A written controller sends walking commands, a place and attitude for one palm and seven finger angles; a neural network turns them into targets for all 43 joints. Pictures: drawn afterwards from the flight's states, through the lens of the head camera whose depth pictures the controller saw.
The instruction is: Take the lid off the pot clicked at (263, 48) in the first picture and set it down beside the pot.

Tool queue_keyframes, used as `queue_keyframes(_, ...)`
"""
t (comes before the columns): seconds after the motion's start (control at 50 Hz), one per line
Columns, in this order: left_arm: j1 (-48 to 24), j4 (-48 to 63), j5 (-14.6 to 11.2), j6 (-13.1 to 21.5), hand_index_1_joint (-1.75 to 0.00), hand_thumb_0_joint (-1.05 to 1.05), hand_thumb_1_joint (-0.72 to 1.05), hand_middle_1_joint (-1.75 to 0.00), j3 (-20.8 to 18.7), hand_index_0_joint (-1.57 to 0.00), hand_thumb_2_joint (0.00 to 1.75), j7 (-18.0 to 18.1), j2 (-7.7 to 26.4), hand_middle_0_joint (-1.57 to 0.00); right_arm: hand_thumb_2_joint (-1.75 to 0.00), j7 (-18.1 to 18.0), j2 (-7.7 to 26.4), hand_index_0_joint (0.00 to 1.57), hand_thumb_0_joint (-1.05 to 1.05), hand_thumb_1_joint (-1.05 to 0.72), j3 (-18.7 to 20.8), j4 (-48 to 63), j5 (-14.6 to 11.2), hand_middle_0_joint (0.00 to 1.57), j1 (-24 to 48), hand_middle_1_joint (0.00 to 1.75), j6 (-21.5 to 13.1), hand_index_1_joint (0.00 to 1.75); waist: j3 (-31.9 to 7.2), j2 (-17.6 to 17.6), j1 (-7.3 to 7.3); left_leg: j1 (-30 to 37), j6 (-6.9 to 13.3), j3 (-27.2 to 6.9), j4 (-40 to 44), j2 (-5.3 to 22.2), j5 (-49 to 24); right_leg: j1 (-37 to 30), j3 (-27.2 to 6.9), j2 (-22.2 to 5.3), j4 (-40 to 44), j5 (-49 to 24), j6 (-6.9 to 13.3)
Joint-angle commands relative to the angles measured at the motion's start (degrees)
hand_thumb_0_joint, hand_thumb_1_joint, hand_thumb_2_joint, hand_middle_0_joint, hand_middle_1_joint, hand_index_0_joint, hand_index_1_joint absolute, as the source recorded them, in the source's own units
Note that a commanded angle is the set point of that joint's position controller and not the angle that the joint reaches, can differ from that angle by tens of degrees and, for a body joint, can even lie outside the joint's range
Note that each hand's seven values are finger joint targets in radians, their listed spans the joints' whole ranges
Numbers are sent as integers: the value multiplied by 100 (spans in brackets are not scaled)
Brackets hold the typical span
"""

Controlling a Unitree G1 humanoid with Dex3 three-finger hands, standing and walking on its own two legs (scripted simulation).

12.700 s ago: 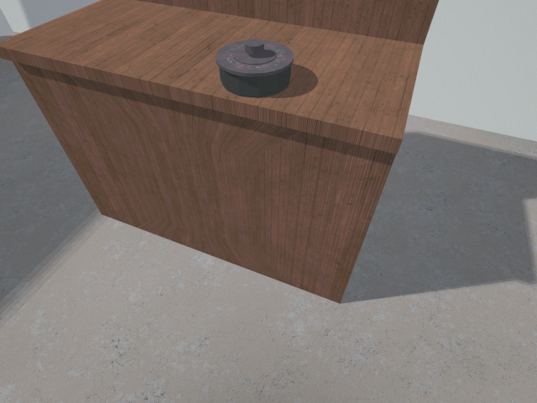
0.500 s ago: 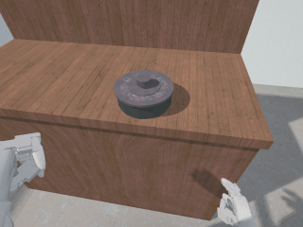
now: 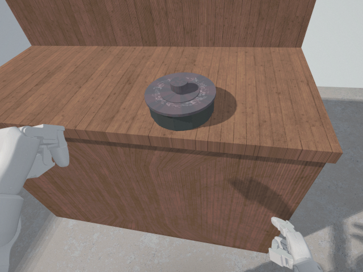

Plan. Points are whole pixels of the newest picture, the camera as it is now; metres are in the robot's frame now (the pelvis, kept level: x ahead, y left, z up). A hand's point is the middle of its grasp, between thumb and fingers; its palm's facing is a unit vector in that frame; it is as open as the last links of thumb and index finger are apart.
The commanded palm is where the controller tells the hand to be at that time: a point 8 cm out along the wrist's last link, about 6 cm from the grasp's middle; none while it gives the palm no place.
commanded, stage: reach forward and open the fingers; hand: left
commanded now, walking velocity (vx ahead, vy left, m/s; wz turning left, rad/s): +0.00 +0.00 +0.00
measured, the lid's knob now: (179, 84) +0.53 +0.09 +0.16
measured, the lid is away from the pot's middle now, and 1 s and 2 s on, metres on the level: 0.00 0.00 0.00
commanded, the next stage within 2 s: move the open hand above the knob in 0.86 s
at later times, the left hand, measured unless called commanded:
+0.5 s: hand (63, 151) +0.24 +0.24 +0.20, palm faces +0.02 -0.02 -1.00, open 6.4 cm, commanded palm +0.21 +0.25 +0.27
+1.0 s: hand (62, 129) +0.28 +0.26 +0.22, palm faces -0.05 -0.04 -1.00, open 9.9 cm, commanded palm +0.25 +0.24 +0.29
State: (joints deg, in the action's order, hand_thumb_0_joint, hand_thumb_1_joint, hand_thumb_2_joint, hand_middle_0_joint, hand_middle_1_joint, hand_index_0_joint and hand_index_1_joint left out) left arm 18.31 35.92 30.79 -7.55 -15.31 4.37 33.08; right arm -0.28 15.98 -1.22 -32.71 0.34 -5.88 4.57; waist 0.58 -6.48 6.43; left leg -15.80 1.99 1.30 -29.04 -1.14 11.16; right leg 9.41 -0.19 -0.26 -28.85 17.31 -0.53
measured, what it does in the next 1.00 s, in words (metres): stands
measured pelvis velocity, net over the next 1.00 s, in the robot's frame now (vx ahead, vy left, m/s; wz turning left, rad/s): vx -0.03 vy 0.01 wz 0.03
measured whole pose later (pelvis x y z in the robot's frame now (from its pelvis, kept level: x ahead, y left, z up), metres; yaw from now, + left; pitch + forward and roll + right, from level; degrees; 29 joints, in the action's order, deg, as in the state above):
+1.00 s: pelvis -0.03 +0.01 +0.00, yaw +2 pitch -3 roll -1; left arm -21.6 3.6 42.1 -7.5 -0.7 -28.5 39.8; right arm -0.3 17.2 -1.5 -34.3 -2.9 -6.0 3.7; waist 0.6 -7.7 4.7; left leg -15.2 2.7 -0.1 -23.8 -2.1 5.4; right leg 9.1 1.2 -1.0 -25.4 13.1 -1.0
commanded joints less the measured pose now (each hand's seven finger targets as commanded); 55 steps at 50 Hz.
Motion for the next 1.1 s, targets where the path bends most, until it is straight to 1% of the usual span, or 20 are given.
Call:
queue_keyframes(0.0, -1502, 344, 758, -176, -104, 0, 56, -104, -545, -123, 117, -158, 1404, -123, -90, -8, 548, 20, 0, -90, 147, 1011, -153, 20, 1306, 30, -139, 30, -1060, 634, -31, 709, -70, -15, 369, -7, -575, 370, 237, 173, 479, -468, 114)
queue_keyframes(0.08, -2293, -55, 908, -263, -90, 0, 43, -90, -72, -120, 126, -630, 1323, -120, -90, -33, 493, 20, 0, -90, 81, 976, -304, 20, 1568, 30, -188, 30, -908, 351, -104, 919, -75, -146, 483, -29, -421, 485, 224, 253, 629, -382, 103)
queue_keyframes(0.2, -3453, -255, 1175, -231, -68, 0, 22, -68, -117, -114, 138, -1252, 2015, -114, -90, -97, 473, 20, 0, -90, -6, 784, -204, 20, 1551, 30, -270, 30, -1329, 33, -19, 1111, -62, -229, 651, -80, -718, 2, 210, 204, 655, -630, 152)
queue_keyframes(0.3, -3744, -1639, 1270, -306, -51, 0, 3, -51, 150, -109, 149, -1862, 1929, -109, -90, -85, 533, 20, 0, -90, -68, 675, -246, 20, 1461, 30, -135, 30, -469, 325, -149, 719, -96, -109, 821, -62, -347, 278, 266, 226, 912, -338, 131)
queue_keyframes(0.38, -4068, -905, 1155, -121, -36, 0, -11, -36, 487, -105, 157, -2192, 1701, -105, -90, -33, 467, 20, 0, -90, -30, 965, -289, 20, 1612, 30, -300, 30, -1146, -113, -140, 1110, -43, -146, 777, -98, -413, 130, 202, 278, 894, -431, 137)
queue_keyframes(0.44, -4525, -926, 1233, 34, -26, 0, -23, -26, 65, -101, 164, -2340, 2391, -101, -90, -84, 519, 20, 0, -90, -12, 860, -209, 20, 1474, 30, -342, 30, -1495, 116, -64, 1188, 0, -130, 761, -145, -580, -35, 196, 205, 871, -520, 127)
queue_keyframes(0.5, -4965, -2085, 1376, 30, -15, 0, -33, -15, -288, -97, 170, -2501, 2882, -97, -90, -144, 605, 20, 0, -90, -50, 697, -204, 20, 1361, 30, -266, 30, -980, 423, -102, 828, -17, -99, 800, -150, -312, 190, 207, 172, 995, -176, 122)
queue_keyframes(0.54, -5155, -2577, 1287, 94, -8, 0, -41, -8, 29, -95, 174, -2639, 2576, -95, -90, -174, 629, 20, 0, -90, -12, 715, -246, 20, 1300, 30, -233, 30, -599, 527, -156, 733, -10, -67, 837, -141, -90, 446, 229, 169, 1088, 34, 89)
queue_keyframes(0.62, -4873, -1972, 988, 207, -8, 0, -41, -8, 760, -93, 174, -2944, 1713, -93, -90, -59, 555, 20, 0, -90, 72, 929, -303, 20, 1316, 30, -383, 30, -1207, 300, -154, 1093, 37, -73, 782, -200, -385, 203, 240, 171, 947, -438, 98)
queue_keyframes(0.68, -4783, -1541, 990, 238, -8, 0, -41, -8, 468, -92, 174, -2959, 2045, -92, -90, -52, 596, 20, 0, -90, 99, 1009, -297, 20, 1342, 30, -480, 30, -1491, 218, -196, 1252, 73, -83, 713, -192, -444, 148, 194, 228, 946, -499, 86)
queue_keyframes(0.7, -5293, -1686, 1137, 286, -8, 0, -41, -8, 123, -91, 174, -2953, 2594, -91, -90, -76, 624, 20, 0, -90, 60, 901, -248, 20, 1245, 30, -458, 30, -1527, 403, -127, 1147, 75, -103, 755, -228, -432, 50, 215, 153, 940, -393, 98)
queue_keyframes(0.76, -6201, -2630, 1325, 299, -8, 0, -41, -8, -296, -90, 174, -2895, 3239, -90, -90, -195, 722, 20, 0, -90, 64, 735, -232, 20, 1202, 30, -378, 30, -899, 445, -131, 837, 45, -139, 872, -184, -70, 380, 210, 164, 1040, 86, 108)
queue_keyframes(0.8, -6537, -2756, 1312, 266, -8, 0, -40, -8, -152, -90, 174, -2872, 3095, -90, -90, -158, 687, 20, 0, -90, 73, 712, -242, 20, 1169, 30, -386, 30, -1130, 124, -112, 865, 21, -230, 925, -180, -100, 259, 215, 174, 972, 74, 165)
queue_keyframes(0.88, -5220, -2568, 930, 152, -8, 0, -40, -8, 944, -89, 174, -3127, 1442, -89, -90, 4, 590, 20, 0, -90, 176, 957, -355, 20, 1166, 30, -449, 30, -1436, 106, -199, 1239, 32, -213, 796, -175, -507, 239, 256, 261, 857, -564, 156)
queue_keyframes(0.9, -5389, -2175, 981, 172, -8, 0, -40, -8, 998, -88, 174, -3180, 1538, -88, -90, 50, 589, 20, 0, -90, 164, 942, -342, 20, 1176, 30, -440, 30, -1658, 190, -167, 1286, 39, -208, 840, -165, -524, 117, 267, 184, 832, -594, 155)
queue_keyframes(0.94, -5555, -2223, 1084, 127, -8, 0, -39, -8, 959, -88, 172, -3139, 1689, -88, -90, 25, 636, 20, 0, -90, 139, 949, -338, 20, 1219, 30, -403, 30, -1225, 510, -236, 1088, 53, -185, 888, -130, -240, 342, 305, 219, 869, -344, 131)
queue_keyframes(0.98, -6434, -2286, 1221, 60, -8, 0, -39, -8, 887, -88, 172, -2973, 1906, -88, -90, -30, 676, 20, 0, -90, 111, 870, -369, 20, 1244, 30, -411, 30, -988, 386, -362, 1008, 29, -301, 1004, -65, 226, 545, 319, 304, 854, 18, 158)
queue_keyframes(1.0, -7285, -2204, 1374, 92, -8, 0, -39, -8, 796, -88, 172, -2929, 2252, -88, -90, -64, 673, 20, 0, -90, 79, 790, -336, 20, 1246, 30, -413, 30, -1177, 278, -319, 1002, 24, -373, 1104, -82, 403, 460, 306, 239, 832, 168, 181)
queue_keyframes(1.04, -7681, -2314, 1460, 112, -8, 0, -39, -8, 534, -88, 172, -2804, 2609, -88, -90, -117, 664, 20, 0, -90, 94, 707, -302, 20, 1198, 30, -448, 30, -1482, 42, -214, 1148, 8, -480, 1100, -89, 288, 371, 264, 263, 781, 138, 237)
queue_keyframes(1.08, -7508, -2296, 1430, 22, -8, 0, -39, -8, 551, -88, 172, -2755, 2478, -88, -90, -83, 646, 20, 0, -90, 93, 715, -295, 20, 1198, 30, -459, 30, -1803, -333, -183, 1397, -17, -516, 960, -93, -171, 295, 222, 293, 727, -176, 291)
